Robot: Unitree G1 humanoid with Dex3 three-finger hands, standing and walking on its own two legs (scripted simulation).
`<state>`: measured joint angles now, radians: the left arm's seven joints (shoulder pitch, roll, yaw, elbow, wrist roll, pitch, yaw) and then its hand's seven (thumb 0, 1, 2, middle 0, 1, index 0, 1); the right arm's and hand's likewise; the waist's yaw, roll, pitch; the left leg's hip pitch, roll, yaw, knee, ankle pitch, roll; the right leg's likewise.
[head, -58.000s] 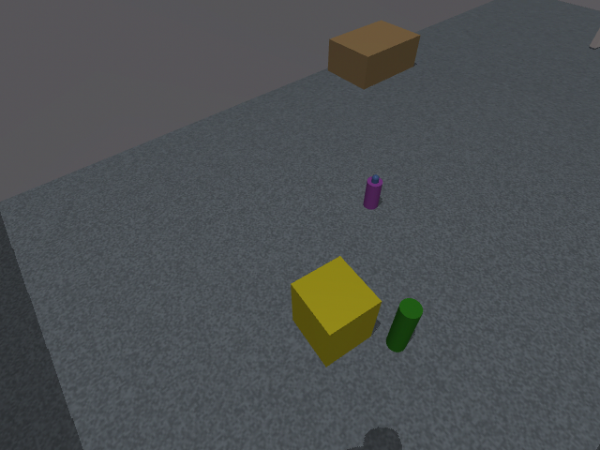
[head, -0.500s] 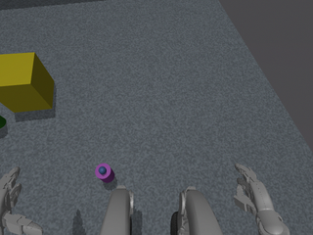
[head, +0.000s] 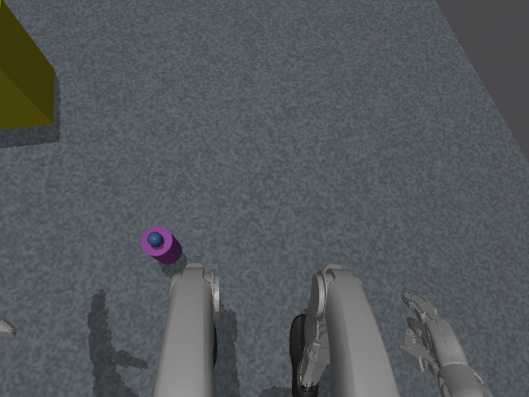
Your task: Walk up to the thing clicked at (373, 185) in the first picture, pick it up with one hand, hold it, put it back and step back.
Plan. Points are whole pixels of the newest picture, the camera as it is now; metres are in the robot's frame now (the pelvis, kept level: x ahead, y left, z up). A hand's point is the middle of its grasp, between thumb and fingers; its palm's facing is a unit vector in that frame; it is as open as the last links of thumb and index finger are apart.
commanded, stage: go down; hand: left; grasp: from the side
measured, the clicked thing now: (161, 245) +0.38 +0.24 -0.39
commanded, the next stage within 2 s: approach in 1.56 s
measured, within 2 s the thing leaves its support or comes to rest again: neither
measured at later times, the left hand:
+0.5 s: hand out of the picture +0.29 +0.41 -0.09, palm faces +0.18 -0.97 -0.18, open 17.6 cm
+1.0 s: hand out of the picture +0.30 +0.42 -0.10, palm faces +0.19 -0.97 -0.16, open 17.6 cm
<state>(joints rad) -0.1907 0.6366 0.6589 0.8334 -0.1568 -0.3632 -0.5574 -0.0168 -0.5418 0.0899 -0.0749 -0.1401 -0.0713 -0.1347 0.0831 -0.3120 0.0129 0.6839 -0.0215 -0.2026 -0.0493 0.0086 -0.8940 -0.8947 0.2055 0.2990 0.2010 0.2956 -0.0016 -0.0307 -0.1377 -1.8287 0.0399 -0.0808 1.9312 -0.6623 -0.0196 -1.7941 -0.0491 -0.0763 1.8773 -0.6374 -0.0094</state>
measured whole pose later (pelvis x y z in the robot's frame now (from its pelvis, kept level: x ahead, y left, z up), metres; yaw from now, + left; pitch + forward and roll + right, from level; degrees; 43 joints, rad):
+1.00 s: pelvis -0.01 +0.00 -0.09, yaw -2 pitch +31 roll -6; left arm -0.35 0.79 0.81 0.96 -0.24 -0.40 -0.74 -0.02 -0.59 0.08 -0.06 -0.07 -0.03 -0.08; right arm 0.05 -0.36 0.07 0.74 -0.05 -0.22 -0.05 0.01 -0.93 -0.91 0.21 0.30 0.20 0.30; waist 0.00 -0.04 -0.09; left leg -2.09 0.03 -0.11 2.22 -0.69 -0.01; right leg -2.04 -0.05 -0.08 2.15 -0.65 0.00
